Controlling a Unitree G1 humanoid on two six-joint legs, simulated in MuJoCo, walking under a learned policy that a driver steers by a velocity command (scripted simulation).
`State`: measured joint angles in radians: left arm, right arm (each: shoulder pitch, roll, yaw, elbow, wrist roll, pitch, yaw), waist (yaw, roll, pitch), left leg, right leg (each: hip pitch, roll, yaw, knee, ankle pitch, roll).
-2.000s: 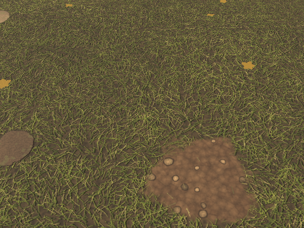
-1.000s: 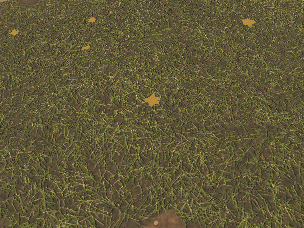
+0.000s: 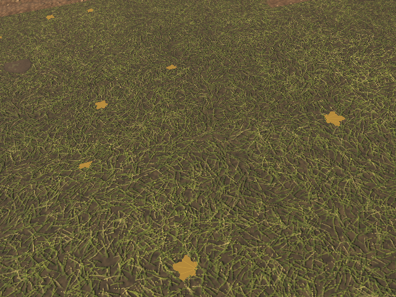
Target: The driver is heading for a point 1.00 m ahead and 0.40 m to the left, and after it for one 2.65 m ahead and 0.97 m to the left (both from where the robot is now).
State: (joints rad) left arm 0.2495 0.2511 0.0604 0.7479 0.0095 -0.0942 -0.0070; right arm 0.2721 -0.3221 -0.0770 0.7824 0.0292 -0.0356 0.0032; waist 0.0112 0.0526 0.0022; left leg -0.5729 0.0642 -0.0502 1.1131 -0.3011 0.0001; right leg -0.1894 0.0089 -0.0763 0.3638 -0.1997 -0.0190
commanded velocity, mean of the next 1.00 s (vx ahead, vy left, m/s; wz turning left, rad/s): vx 0.50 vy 0.00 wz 0.52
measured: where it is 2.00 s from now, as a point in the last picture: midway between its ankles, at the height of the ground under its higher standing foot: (96, 179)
